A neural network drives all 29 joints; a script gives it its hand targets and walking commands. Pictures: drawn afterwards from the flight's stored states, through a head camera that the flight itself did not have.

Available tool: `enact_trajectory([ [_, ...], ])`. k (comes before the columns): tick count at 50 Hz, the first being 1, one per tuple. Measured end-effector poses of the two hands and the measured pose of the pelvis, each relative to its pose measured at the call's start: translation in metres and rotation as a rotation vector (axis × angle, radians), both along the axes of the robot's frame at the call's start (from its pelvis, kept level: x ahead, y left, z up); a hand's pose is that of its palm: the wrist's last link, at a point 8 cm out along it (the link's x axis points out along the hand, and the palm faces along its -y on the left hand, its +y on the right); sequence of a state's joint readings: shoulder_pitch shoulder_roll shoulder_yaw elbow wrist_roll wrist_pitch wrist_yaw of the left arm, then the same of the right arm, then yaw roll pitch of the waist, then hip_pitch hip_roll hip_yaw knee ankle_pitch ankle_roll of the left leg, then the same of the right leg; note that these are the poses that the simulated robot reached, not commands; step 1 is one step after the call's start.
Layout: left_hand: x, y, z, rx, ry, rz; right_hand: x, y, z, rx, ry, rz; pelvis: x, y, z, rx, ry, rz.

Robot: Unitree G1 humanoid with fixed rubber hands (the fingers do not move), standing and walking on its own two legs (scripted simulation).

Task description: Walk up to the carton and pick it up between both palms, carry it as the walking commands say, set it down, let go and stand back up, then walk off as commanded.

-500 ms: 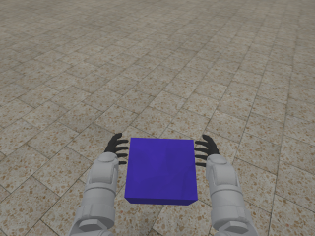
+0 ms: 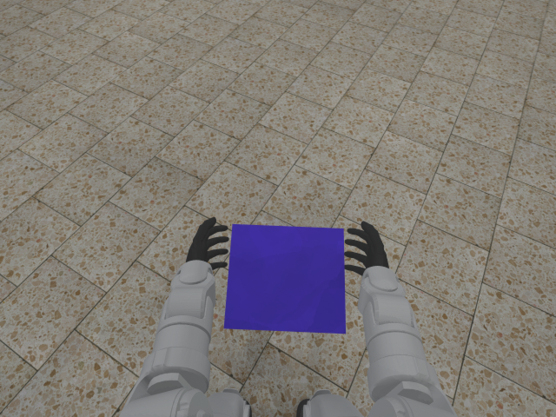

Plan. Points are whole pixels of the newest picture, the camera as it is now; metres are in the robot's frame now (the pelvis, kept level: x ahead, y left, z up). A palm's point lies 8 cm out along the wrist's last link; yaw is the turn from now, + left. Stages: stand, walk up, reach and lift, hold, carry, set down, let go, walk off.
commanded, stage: set down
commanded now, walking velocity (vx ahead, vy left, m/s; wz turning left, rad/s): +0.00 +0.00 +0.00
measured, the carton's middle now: (285, 280) +0.34 +0.00 -0.13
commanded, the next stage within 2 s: none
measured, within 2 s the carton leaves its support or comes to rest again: neither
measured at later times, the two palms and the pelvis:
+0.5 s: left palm (212, 275) +0.34 +0.13 -0.13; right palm (358, 281) +0.34 -0.14 -0.13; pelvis -0.04 +0.00 -0.08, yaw +0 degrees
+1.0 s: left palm (219, 280) +0.37 +0.13 -0.22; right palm (346, 287) +0.36 -0.13 -0.22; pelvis -0.03 +0.00 -0.15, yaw +1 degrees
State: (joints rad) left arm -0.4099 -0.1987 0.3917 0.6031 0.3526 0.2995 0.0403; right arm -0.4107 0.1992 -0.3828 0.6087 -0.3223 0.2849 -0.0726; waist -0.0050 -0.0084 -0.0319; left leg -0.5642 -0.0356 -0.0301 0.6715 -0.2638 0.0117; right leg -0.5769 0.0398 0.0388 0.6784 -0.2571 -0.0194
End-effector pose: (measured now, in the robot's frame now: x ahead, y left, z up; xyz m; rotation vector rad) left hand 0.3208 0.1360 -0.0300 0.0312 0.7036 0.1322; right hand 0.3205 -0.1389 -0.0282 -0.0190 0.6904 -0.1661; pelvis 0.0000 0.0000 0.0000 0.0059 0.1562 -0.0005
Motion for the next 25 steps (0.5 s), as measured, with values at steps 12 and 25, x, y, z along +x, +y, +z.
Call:
enact_trajectory([
  [12,0.003,0.001,-0.050,-0.009,-0.029,0.049,0.002,0.005,-0.050,0.011,-0.033,-0.041,-0.029,0.006,-0.034,-0.003,0.165,0.003],
  [25,0.023,-0.004,-0.099,-0.018,-0.030,0.045,0.019,0.001,-0.098,0.036,-0.037,-0.061,-0.036,0.004,-0.079,0.000,0.305,0.006],
])
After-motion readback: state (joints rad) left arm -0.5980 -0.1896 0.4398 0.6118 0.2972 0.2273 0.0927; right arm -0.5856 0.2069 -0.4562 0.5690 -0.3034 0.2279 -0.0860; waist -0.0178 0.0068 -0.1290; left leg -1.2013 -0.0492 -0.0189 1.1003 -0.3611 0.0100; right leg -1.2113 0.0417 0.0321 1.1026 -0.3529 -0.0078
